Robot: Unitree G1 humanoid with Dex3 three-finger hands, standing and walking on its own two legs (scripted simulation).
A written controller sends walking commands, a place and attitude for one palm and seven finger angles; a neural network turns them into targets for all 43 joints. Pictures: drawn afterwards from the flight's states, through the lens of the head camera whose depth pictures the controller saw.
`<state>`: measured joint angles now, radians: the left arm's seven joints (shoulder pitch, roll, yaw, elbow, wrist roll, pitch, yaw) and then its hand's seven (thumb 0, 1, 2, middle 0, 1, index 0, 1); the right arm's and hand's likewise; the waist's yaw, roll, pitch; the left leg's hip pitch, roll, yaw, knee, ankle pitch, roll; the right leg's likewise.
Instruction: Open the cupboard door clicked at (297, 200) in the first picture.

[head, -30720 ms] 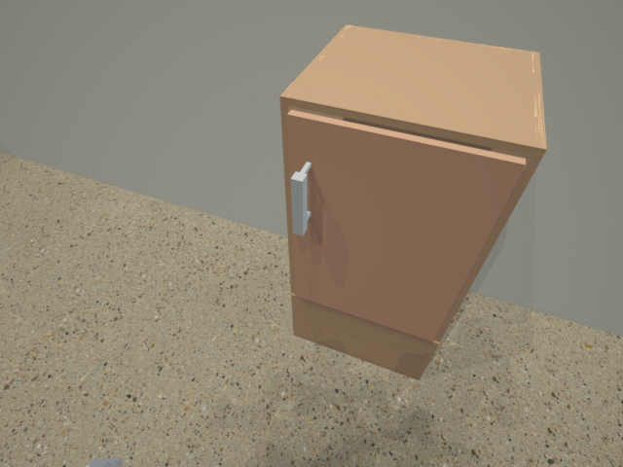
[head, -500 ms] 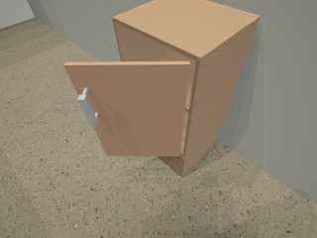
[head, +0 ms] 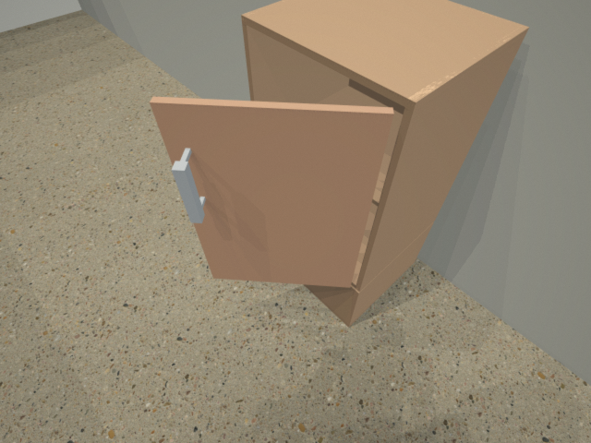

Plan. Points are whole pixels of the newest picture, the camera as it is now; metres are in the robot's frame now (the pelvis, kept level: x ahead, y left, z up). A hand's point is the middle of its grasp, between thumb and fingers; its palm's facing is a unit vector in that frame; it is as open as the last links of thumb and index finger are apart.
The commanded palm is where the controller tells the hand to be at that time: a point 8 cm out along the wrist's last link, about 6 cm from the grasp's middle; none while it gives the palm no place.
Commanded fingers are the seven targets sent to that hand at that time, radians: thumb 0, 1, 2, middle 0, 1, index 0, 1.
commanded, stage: shuffle to correct the standing spot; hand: left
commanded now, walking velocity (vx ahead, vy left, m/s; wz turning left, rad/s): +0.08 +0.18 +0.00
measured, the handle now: (192, 186) +0.56 +0.26 -0.04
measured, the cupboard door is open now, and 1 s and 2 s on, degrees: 43 43 43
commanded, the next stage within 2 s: come to a stop and stand still in 0.04 s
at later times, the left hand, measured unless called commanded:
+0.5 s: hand out of the picture +0.07 +0.23 -0.17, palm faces +0.05 -0.98 -0.21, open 7.3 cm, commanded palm none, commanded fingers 0.00 0.90 0.90 -0.20 -0.30 -0.20 -0.30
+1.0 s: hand out of the picture +0.03 +0.22 -0.16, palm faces +0.02 -0.97 -0.23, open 7.4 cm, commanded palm none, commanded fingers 0.00 0.90 0.90 -0.20 -0.30 -0.20 -0.30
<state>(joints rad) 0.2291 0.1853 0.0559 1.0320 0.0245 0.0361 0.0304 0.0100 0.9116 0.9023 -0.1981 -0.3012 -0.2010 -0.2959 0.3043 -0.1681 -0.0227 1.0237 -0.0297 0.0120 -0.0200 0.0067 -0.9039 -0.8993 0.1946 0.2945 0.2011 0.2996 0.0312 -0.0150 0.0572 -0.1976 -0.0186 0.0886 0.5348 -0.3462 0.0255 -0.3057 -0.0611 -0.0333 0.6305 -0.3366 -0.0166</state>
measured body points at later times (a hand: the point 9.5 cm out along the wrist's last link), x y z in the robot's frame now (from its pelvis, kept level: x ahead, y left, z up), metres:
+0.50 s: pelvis +0.02 +0.05 +0.00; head +0.06 +0.05 +0.45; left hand +0.07 +0.28 -0.15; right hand +0.07 -0.18 -0.15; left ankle +0.01 +0.15 -0.73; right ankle +0.02 -0.06 -0.73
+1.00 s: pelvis -0.02 +0.04 +0.01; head -0.03 +0.03 +0.46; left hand +0.03 +0.27 -0.14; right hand +0.00 -0.19 -0.15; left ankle +0.01 +0.15 -0.73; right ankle +0.02 -0.06 -0.73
